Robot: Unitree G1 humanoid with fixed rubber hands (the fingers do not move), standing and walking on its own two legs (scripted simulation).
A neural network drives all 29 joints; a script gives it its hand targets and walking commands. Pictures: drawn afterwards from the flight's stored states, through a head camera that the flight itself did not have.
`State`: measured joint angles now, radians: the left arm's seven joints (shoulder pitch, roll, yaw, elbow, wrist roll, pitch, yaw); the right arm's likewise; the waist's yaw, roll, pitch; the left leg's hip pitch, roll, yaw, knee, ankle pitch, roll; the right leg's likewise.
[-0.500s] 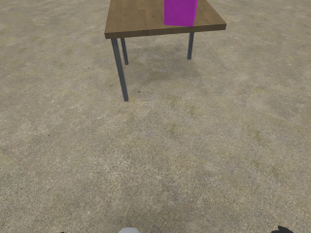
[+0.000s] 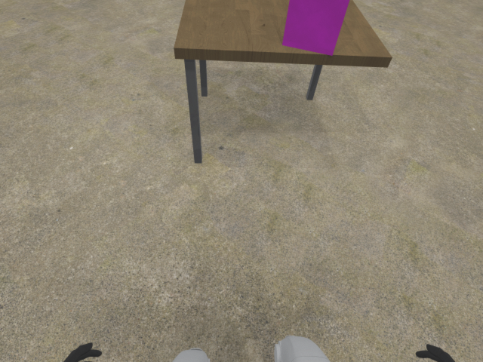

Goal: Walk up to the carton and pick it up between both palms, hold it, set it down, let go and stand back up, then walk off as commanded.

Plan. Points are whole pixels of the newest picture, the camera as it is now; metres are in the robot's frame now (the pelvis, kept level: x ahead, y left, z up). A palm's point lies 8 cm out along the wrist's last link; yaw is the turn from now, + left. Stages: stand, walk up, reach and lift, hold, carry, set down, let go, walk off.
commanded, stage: walk up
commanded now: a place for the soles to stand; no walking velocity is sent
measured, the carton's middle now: (319, 6) +1.28 -0.27 +0.05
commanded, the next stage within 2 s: none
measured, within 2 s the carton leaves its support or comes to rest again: neither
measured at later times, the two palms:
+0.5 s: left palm (126, 310) +0.21 +0.22 -0.07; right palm (441, 245) +0.34 -0.39 -0.06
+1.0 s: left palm (186, 196) +0.48 +0.15 -0.10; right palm (441, 185) +0.52 -0.49 -0.08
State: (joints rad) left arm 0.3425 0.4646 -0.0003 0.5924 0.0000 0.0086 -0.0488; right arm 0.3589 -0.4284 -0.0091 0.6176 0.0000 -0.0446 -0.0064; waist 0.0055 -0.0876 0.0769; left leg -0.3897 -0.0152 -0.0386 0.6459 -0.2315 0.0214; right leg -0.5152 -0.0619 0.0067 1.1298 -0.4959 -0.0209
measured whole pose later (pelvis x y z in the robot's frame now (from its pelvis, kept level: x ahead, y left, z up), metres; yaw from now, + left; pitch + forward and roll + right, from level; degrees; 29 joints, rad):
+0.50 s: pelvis +0.21 -0.08 +0.01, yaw +4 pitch -3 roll +1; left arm 0.51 0.42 0.00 0.59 0.00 -0.01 -0.04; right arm 0.32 -0.46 -0.01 0.62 0.00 -0.03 0.01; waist 0.02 -0.02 0.09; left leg -0.48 0.00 -0.05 0.84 -0.33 0.03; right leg -0.18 -0.08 -0.09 0.61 -0.37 -0.01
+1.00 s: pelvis +0.40 -0.16 -0.02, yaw +4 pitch -3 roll +2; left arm 0.34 0.45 0.00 0.58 0.00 0.02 -0.06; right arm 0.34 -0.50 -0.01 0.62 0.00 -0.02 -0.04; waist 0.01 -0.05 0.09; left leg -0.40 0.06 -0.06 1.11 -0.55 0.02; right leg -0.47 -0.06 -0.02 0.88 -0.35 0.00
